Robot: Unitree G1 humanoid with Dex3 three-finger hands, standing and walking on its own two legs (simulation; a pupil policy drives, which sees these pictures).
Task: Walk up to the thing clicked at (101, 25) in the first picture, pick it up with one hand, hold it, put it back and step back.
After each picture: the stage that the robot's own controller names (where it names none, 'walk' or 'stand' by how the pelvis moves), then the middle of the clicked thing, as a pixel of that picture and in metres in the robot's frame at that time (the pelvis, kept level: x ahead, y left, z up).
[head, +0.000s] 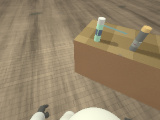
stand; (99, 30) +0.88 -0.05 +0.06
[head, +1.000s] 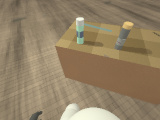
walk; (80, 32) +0.77 +0.17 +0.07
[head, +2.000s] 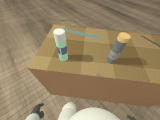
stand; (61, 46) +0.48 +0.24 +0.10
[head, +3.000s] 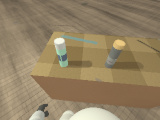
stand; (62, 54) +0.47 +0.23 +0.05
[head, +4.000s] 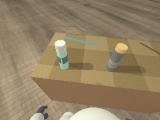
stand; (62, 56) +0.44 +0.22 +0.05
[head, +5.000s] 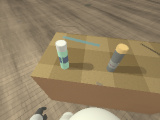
stand; (63, 56) +0.45 +0.22 +0.05
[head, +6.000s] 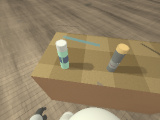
stand; (63, 56) +0.44 +0.22 +0.05
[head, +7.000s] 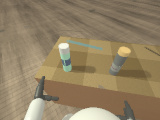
rise first; (65, 58) +0.44 +0.22 +0.06
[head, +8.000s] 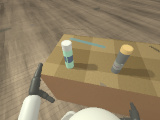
go down; (68, 55) +0.46 +0.22 +0.06
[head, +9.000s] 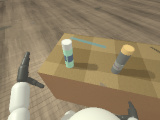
go down; (68, 55) +0.46 +0.21 +0.06
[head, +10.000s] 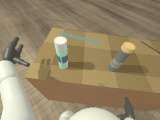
go down; (62, 55) +0.43 +0.20 +0.08
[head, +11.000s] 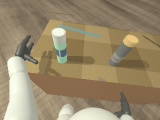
close in; (61, 48) +0.45 +0.20 +0.10
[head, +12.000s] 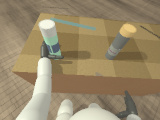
close; (52, 43) +0.46 +0.22 +0.12
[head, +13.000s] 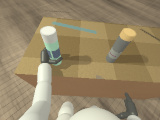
lift; (53, 49) +0.42 +0.22 +0.12
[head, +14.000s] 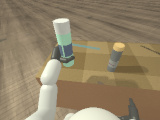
lift; (65, 45) +0.34 +0.15 +0.28
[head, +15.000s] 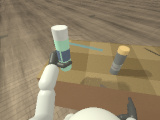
hold; (63, 51) +0.33 +0.17 +0.25
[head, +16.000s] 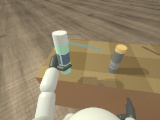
hold; (63, 54) +0.34 +0.17 +0.22
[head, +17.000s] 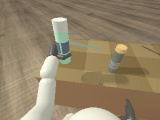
crouch; (62, 43) +0.38 +0.18 +0.26
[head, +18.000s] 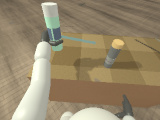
lower; (54, 30) +0.48 +0.22 +0.26
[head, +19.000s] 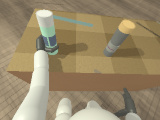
lower; (49, 36) +0.49 +0.22 +0.13
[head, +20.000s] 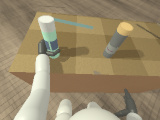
lower; (51, 40) +0.48 +0.22 +0.13
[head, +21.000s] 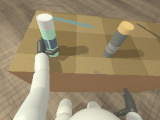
lower; (50, 39) +0.48 +0.22 +0.13
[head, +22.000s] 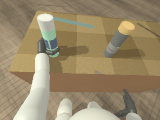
lower; (50, 39) +0.48 +0.22 +0.13
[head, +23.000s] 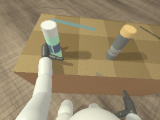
open; (53, 43) +0.46 +0.21 +0.12
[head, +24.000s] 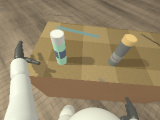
sink last; (60, 50) +0.44 +0.20 +0.10
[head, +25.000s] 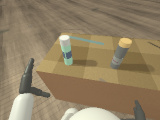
stand; (66, 51) +0.48 +0.22 +0.10
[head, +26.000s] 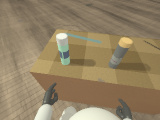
stand; (64, 51) +0.46 +0.21 +0.10
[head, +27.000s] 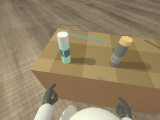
stand; (64, 49) +0.48 +0.21 +0.10
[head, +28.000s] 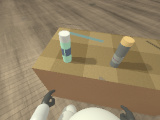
stand; (66, 48) +0.48 +0.21 +0.10
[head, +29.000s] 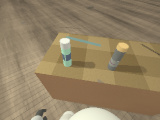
stand; (66, 53) +0.48 +0.21 +0.06
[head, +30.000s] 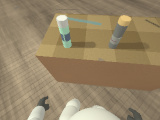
walk; (65, 33) +0.59 +0.22 +0.08
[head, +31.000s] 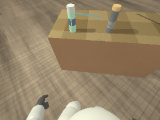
walk; (71, 19) +0.85 +0.24 +0.08
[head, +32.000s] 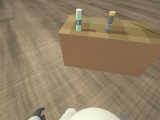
stand; (78, 20) +1.09 +0.23 +0.07
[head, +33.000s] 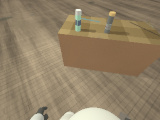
stand; (78, 21) +1.08 +0.22 +0.05
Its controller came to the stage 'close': yes
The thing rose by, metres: 0.20
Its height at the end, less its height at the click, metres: +0.00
